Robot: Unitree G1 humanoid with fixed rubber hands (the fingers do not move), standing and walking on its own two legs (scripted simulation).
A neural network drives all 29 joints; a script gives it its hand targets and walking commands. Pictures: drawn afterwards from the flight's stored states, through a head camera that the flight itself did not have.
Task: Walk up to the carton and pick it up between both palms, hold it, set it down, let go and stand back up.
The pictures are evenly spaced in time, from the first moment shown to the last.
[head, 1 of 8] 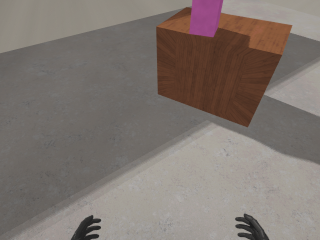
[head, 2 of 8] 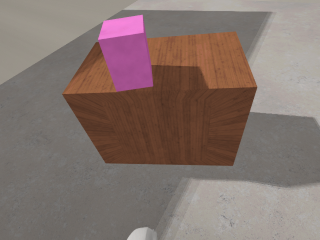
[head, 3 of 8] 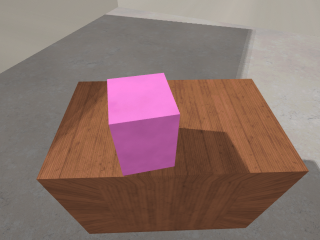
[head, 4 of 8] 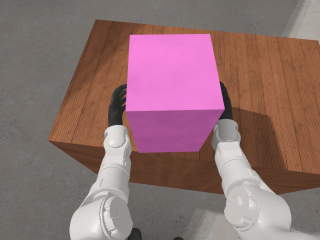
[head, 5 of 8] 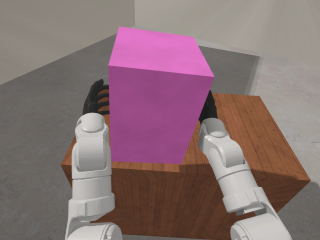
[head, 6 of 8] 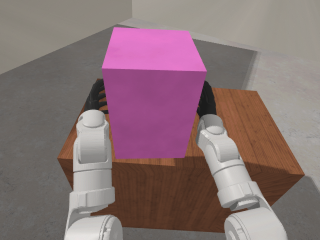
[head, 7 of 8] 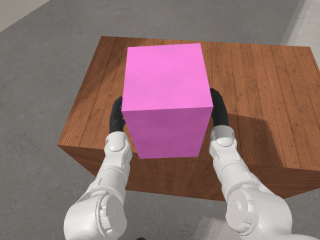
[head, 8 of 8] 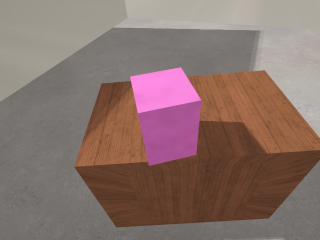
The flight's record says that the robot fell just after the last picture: no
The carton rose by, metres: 0.20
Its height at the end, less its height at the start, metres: +0.00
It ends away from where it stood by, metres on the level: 0.02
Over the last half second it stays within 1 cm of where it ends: yes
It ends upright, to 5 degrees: yes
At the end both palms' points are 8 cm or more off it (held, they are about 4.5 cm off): yes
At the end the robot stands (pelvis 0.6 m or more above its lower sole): yes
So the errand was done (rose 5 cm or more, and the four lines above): yes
